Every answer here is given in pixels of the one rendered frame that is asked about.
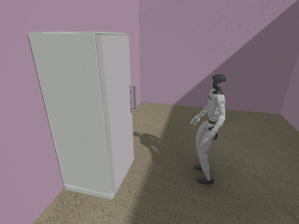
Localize fridge door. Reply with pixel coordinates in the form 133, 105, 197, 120
95, 35, 135, 193

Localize left robot forearm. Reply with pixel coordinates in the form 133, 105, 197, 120
208, 116, 225, 139

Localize robot left shin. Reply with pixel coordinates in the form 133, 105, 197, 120
198, 156, 210, 180

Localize right robot hand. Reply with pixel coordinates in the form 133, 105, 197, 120
191, 115, 201, 126

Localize left robot upper arm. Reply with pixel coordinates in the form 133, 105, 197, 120
216, 95, 226, 120

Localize handle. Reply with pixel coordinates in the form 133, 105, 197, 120
129, 86, 136, 110

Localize right robot foot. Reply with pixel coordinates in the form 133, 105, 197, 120
194, 165, 203, 171

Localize left robot hand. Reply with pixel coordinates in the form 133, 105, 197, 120
198, 137, 212, 153

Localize right robot forearm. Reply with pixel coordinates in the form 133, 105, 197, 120
198, 104, 208, 117

